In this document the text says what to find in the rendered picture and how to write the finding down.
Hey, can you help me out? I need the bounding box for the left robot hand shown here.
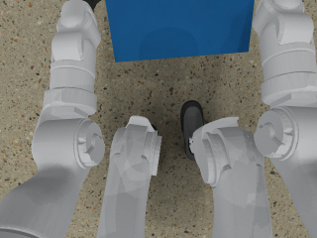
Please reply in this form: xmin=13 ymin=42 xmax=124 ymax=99
xmin=67 ymin=0 xmax=101 ymax=13

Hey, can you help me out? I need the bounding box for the robot right forearm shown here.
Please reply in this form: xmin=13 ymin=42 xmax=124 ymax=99
xmin=252 ymin=0 xmax=317 ymax=108

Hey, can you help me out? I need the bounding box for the right robot foot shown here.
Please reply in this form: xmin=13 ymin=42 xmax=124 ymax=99
xmin=180 ymin=100 xmax=204 ymax=162

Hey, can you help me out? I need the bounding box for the robot left shin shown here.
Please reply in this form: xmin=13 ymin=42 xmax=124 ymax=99
xmin=109 ymin=115 xmax=155 ymax=162

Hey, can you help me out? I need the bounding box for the carton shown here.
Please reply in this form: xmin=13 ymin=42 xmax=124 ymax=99
xmin=105 ymin=0 xmax=255 ymax=62

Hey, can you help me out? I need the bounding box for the robot left upper arm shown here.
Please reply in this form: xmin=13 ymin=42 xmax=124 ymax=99
xmin=0 ymin=118 xmax=105 ymax=238

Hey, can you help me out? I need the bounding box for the robot right upper arm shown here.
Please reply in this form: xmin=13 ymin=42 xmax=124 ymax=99
xmin=254 ymin=105 xmax=317 ymax=238

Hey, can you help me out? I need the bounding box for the robot left forearm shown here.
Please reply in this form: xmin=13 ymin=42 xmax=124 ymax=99
xmin=31 ymin=0 xmax=101 ymax=157

